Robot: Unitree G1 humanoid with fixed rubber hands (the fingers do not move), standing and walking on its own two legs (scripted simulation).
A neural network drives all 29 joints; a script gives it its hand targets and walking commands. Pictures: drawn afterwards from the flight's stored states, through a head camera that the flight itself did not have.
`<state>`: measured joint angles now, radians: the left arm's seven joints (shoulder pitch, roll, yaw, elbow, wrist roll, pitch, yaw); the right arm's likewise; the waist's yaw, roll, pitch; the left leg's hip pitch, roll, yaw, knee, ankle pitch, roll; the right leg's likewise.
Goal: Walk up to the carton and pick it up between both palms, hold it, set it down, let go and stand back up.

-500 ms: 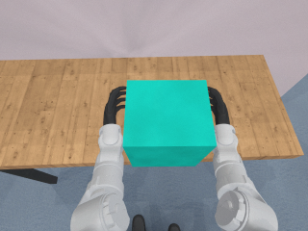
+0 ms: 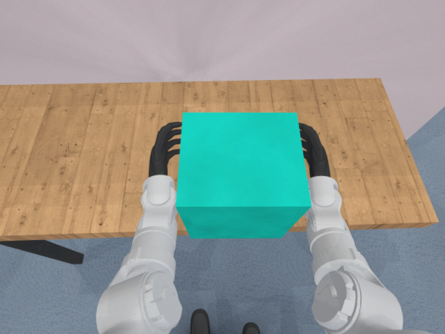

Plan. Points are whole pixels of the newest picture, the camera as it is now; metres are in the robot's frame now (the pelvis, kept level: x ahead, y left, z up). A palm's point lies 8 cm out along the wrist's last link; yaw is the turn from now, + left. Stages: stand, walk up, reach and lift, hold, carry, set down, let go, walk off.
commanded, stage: reach and lift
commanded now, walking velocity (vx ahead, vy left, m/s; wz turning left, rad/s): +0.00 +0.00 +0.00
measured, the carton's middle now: (237, 182) +0.40 -0.02 -0.03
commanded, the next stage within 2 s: none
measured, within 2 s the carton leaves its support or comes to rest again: leaves its support in 0.38 s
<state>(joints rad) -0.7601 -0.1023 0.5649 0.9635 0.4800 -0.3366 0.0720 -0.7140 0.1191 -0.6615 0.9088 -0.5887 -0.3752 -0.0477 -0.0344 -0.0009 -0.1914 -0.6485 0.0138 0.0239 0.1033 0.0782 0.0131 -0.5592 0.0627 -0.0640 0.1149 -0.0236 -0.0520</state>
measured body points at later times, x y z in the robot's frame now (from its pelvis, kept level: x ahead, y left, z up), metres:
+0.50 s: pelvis +0.00 +0.00 +0.00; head +0.07 +0.03 +0.44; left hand +0.41 +0.13 +0.01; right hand +0.39 -0.16 +0.03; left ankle +0.04 +0.11 -0.74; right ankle -0.02 -0.08 -0.74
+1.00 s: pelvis -0.03 +0.01 +0.01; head -0.02 +0.03 +0.46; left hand +0.39 +0.16 +0.10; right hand +0.38 -0.13 +0.10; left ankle +0.04 +0.11 -0.74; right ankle -0.02 -0.08 -0.74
